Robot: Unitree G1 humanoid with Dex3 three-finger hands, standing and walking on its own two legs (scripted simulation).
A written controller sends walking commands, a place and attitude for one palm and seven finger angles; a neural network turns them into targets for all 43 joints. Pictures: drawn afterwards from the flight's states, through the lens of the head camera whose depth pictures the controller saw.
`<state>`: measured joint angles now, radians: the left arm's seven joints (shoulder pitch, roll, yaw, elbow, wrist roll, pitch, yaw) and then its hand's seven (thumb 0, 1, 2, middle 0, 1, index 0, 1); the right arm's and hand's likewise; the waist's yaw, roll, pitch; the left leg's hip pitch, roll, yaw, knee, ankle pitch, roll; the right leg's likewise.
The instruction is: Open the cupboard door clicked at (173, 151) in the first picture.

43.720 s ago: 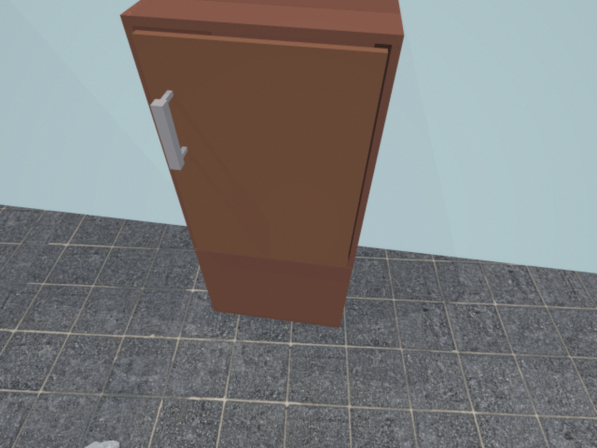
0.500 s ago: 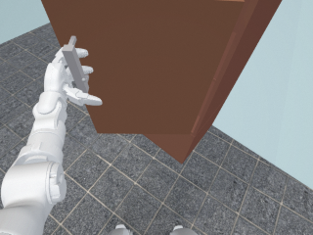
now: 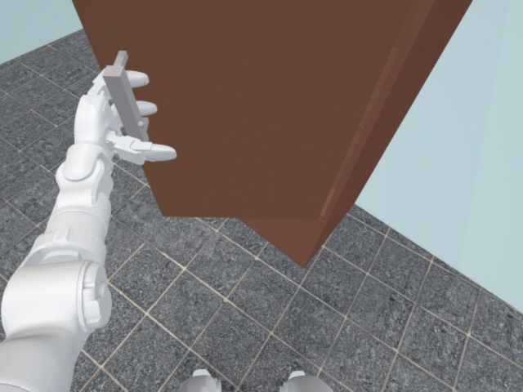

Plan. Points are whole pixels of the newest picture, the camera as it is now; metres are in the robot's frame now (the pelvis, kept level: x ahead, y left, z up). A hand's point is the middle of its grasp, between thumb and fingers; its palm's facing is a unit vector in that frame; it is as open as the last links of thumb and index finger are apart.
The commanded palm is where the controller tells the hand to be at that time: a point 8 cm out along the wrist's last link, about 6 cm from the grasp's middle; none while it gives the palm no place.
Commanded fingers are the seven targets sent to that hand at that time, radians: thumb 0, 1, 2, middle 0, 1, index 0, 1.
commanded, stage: close the thumb around the handle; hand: left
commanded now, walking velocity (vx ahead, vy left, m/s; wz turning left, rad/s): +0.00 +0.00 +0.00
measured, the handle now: (131, 102) +0.54 +0.18 +0.11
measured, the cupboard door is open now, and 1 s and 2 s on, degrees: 40 49 78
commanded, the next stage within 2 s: pull the door open along its arc in 0.52 s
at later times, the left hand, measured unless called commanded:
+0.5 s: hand (142, 123) +0.49 +0.15 +0.11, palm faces -0.02 -1.00 -0.02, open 5.7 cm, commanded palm +0.47 +0.19 +0.11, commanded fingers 0.00 0.90 0.90 -0.40 -1.35 -0.40 -1.35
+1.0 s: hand (140, 154) +0.43 +0.15 +0.11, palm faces -0.07 -1.00 +0.00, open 5.9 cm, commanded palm +0.37 +0.20 +0.11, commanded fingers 0.00 0.90 0.90 -0.40 -1.35 -0.40 -1.35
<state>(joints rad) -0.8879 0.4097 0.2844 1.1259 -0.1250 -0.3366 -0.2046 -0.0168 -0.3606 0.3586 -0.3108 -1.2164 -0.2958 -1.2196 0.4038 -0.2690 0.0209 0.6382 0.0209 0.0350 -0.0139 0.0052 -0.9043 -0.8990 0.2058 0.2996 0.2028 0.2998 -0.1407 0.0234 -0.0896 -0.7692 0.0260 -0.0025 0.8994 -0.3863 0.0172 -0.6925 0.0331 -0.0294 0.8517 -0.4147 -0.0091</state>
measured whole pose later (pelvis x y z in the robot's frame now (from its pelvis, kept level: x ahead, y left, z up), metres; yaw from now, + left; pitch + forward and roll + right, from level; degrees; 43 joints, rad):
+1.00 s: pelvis +0.02 +0.00 +0.01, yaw -2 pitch +11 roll -1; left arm -0.46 0.30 0.26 0.67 -0.21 -0.27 -0.23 0.01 0.71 0.74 -0.38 -1.35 -0.35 -1.35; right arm 0.38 -0.26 0.01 0.56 0.05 0.06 -0.01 0.01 -0.90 -0.90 0.20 0.30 0.20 0.30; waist -0.09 0.03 -0.12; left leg -0.62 0.03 0.03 0.82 -0.39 0.01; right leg -0.57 0.04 0.01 0.79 -0.42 -0.01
